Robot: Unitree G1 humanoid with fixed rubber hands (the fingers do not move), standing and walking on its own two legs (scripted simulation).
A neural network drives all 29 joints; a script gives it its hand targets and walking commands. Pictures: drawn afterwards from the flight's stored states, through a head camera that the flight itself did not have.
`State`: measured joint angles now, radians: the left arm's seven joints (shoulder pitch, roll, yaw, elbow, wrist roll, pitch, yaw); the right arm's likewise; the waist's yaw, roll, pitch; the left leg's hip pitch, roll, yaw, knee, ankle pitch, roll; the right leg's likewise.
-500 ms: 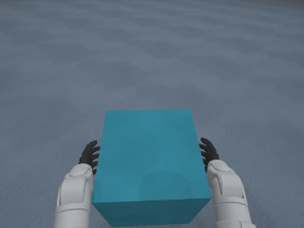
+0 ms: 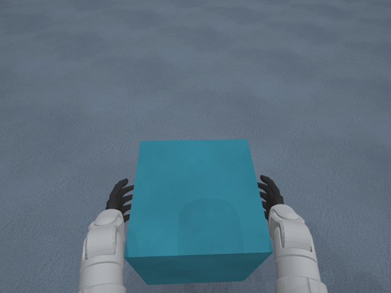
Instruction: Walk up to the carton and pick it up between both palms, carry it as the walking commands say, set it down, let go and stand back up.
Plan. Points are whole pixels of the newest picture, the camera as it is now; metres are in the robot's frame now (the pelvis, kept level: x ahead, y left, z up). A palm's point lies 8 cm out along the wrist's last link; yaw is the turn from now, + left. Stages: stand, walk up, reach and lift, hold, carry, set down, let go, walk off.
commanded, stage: set down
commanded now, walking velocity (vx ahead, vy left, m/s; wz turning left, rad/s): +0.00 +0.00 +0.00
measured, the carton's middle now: (195, 215) +0.32 -0.01 -0.06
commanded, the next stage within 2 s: none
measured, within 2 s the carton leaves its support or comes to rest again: neither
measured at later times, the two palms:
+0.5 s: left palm (129, 218) +0.33 +0.16 -0.08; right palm (264, 216) +0.32 -0.18 -0.08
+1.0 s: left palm (137, 220) +0.36 +0.16 -0.16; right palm (255, 219) +0.35 -0.18 -0.16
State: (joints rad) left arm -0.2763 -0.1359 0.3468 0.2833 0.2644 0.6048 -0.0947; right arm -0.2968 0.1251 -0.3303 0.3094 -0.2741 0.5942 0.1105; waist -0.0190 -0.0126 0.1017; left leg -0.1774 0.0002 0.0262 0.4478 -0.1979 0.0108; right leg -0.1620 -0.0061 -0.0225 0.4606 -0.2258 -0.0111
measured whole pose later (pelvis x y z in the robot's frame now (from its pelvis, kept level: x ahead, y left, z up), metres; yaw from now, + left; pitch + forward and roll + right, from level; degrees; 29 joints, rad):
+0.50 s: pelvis -0.02 -0.01 -0.03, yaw +0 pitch +16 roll +0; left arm -0.45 -0.12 0.41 0.43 0.30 0.37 -0.11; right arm -0.45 0.11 -0.42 0.42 -0.30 0.36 0.12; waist -0.02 0.00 0.03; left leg -0.74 0.00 0.02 0.71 -0.24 0.01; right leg -0.72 -0.01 -0.03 0.73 -0.28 -0.02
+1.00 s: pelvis -0.05 +0.00 -0.10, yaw +0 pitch +32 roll +0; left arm -0.66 -0.10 0.48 0.47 0.29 0.39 -0.10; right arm -0.66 0.08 -0.49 0.46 -0.30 0.38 0.13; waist -0.02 0.01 -0.12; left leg -1.31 0.01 0.02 1.06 -0.32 0.01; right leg -1.29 -0.01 -0.02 1.08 -0.36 -0.01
